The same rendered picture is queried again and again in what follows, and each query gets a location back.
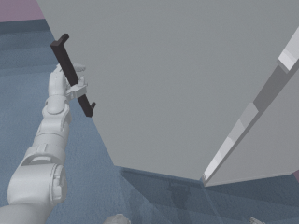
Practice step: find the robot left forearm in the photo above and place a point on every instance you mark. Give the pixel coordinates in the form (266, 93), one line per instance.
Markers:
(51, 137)

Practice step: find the handle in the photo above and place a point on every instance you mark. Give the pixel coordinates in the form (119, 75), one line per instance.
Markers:
(62, 57)

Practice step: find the robot left thigh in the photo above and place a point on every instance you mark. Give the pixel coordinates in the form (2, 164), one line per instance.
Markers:
(117, 219)

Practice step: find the fridge door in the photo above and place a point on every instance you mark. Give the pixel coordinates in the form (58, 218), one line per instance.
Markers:
(171, 78)

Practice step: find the left robot upper arm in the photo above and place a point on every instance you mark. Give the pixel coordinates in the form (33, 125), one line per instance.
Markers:
(34, 191)

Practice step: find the robot left hand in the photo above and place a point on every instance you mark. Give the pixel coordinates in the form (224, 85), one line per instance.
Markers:
(59, 85)

